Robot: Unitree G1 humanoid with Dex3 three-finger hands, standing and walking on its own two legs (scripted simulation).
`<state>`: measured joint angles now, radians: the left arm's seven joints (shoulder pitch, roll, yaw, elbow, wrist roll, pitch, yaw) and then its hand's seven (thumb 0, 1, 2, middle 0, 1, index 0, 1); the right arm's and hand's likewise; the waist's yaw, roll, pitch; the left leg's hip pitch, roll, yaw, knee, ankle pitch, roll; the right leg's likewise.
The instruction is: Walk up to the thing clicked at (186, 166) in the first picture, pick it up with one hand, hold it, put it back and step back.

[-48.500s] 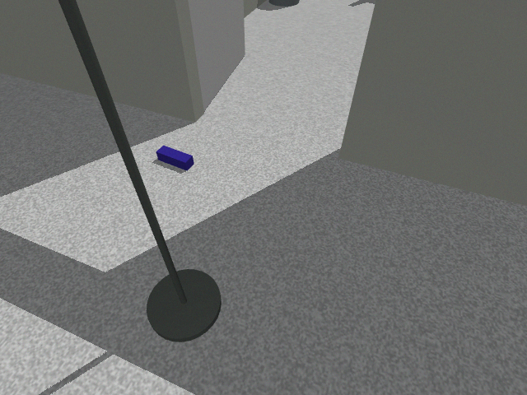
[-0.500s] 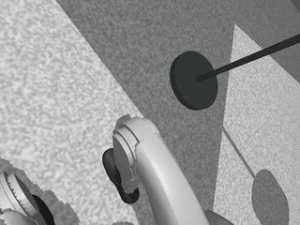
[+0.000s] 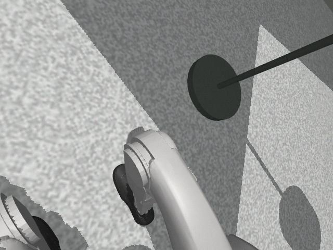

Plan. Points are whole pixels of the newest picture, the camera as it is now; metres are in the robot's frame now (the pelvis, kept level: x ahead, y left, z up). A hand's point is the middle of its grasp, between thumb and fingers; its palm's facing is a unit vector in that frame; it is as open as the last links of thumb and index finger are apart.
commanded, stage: settle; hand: left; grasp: from above
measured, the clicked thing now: out of the picture +0.43 +0.32 -0.29
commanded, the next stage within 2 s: lift in 0.90 s
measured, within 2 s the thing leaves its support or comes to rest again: leaves its support in 0.40 s
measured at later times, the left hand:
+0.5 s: hand out of the picture +0.44 +0.32 -0.24, palm faces -0.19 -0.40 -0.90, open 10.0 cm
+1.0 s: hand out of the picture +0.42 +0.32 -0.16, palm faces -0.24 -0.37 -0.90, open 10.1 cm
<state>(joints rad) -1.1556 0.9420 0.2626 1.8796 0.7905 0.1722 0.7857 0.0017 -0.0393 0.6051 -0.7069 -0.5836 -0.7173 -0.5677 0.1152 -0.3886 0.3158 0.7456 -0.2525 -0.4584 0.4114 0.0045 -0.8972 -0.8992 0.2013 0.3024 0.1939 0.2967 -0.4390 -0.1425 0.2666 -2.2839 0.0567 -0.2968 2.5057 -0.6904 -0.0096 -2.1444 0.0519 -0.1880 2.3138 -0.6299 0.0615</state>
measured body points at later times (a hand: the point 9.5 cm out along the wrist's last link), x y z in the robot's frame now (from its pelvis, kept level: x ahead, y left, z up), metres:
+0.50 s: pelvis +0.01 +0.00 +0.01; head +0.29 +0.11 +0.34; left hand +0.45 +0.34 -0.19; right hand +0.02 -0.24 -0.04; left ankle +0.07 +0.13 -0.28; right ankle +0.13 -0.12 -0.28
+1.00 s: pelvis +0.01 -0.01 +0.02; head +0.25 +0.07 +0.39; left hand +0.43 +0.34 -0.11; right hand +0.06 -0.27 -0.07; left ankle +0.07 +0.13 -0.28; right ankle +0.13 -0.12 -0.28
